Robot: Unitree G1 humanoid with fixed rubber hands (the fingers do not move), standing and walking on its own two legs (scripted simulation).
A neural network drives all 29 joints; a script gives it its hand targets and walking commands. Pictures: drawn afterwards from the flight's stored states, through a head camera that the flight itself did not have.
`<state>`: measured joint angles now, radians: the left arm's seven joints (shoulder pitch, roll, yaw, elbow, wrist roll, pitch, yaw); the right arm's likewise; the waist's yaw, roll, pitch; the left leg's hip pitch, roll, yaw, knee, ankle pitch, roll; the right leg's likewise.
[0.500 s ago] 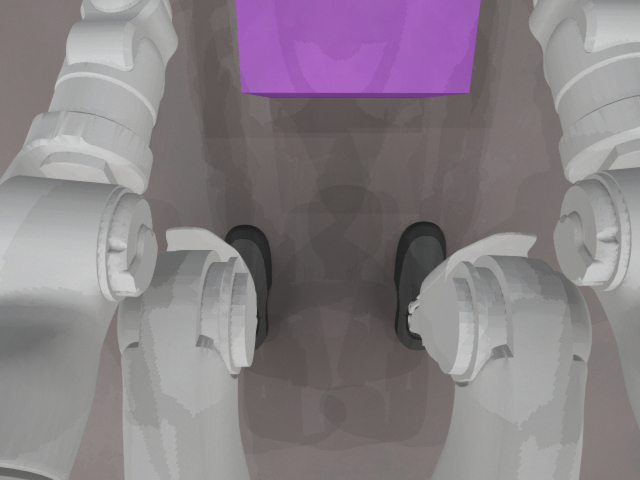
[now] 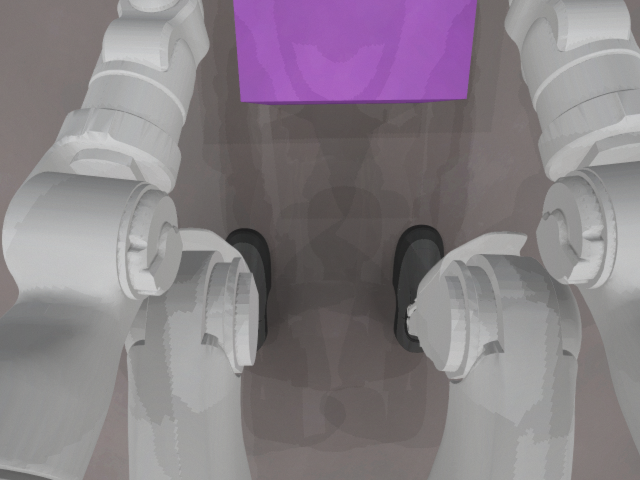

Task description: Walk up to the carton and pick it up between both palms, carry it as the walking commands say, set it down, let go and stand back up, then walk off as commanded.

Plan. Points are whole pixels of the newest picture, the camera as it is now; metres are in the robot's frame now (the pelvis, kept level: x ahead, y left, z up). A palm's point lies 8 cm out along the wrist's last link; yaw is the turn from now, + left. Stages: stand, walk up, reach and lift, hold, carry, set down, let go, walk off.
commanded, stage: reach and lift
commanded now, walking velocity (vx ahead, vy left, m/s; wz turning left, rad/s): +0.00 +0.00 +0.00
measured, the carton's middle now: out of the picture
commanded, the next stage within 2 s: none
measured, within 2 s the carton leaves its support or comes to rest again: leaves its support in 0.42 s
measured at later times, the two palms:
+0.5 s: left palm out of the picture +0.54 +0.14 -0.19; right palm out of the picture +0.55 -0.16 -0.18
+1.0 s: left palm out of the picture +0.55 +0.13 -0.15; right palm out of the picture +0.56 -0.16 -0.13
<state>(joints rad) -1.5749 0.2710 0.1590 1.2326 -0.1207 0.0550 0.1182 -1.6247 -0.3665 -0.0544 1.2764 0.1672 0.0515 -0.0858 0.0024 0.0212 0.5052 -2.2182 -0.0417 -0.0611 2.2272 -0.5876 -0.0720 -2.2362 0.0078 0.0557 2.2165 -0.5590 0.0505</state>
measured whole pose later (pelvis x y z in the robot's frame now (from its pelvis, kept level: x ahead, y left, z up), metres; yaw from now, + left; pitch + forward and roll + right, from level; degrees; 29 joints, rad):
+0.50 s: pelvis +0.01 +0.00 -0.01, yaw +1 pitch +35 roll +0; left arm -1.47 0.26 0.19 1.16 -0.10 0.15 0.09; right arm -1.50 -0.31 -0.17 1.14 0.06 0.15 -0.05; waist -0.01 0.03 0.40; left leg -2.25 -0.06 -0.06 2.25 -0.61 -0.07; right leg -2.27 0.02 0.07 2.24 -0.59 0.06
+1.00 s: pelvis -0.01 +0.00 +0.01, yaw +0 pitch +30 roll +0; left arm -1.53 0.23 0.23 0.97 -0.10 0.26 0.24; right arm -1.57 -0.28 -0.24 0.94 0.01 0.25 -0.16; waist -0.01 0.02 0.52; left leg -2.15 -0.09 -0.08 2.18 -0.57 -0.10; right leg -2.16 0.05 0.07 2.17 -0.54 0.07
